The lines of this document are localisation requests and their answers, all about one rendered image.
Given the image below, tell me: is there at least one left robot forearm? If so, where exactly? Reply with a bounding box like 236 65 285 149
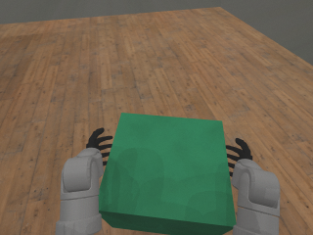
55 147 104 235

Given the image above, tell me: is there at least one right robot forearm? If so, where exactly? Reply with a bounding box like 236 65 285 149
231 159 281 235

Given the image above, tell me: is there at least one right robot hand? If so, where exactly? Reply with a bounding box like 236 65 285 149
226 138 253 177

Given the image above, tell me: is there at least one carton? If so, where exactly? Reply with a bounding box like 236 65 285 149
98 113 237 235

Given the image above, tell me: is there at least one left robot hand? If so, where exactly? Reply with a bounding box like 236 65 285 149
86 128 113 165

